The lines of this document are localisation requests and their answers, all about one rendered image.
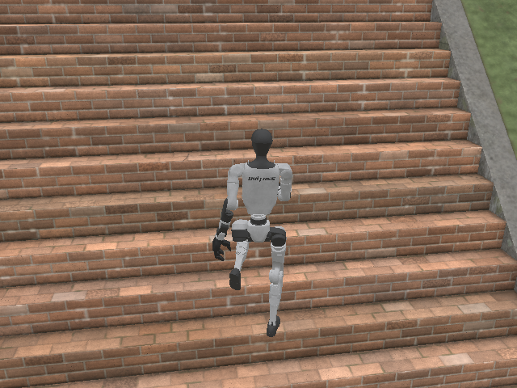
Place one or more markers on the robot left forearm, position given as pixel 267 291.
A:
pixel 226 216

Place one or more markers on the robot left foot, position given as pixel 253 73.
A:
pixel 235 279

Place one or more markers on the humanoid robot head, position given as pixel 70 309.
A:
pixel 261 142

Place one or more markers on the robot right upper arm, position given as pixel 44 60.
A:
pixel 285 181

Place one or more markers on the robot left upper arm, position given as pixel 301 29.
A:
pixel 234 172

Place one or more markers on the left robot hand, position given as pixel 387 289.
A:
pixel 216 244

